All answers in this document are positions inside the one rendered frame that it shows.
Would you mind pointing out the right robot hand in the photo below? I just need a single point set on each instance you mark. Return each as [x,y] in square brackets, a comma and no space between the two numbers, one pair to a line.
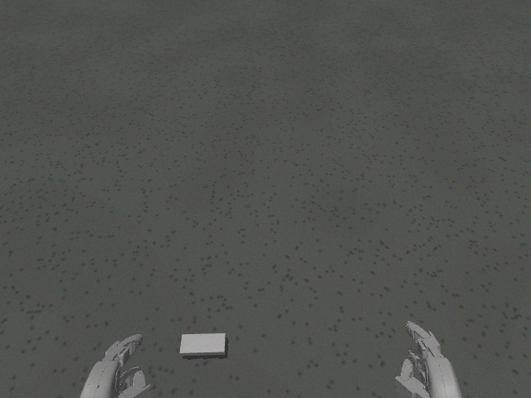
[436,371]

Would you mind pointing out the small box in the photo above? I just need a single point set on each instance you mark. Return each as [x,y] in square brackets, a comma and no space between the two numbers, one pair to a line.
[203,344]

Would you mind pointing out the left robot hand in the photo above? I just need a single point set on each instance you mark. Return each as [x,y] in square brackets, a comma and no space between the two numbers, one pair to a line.
[105,381]

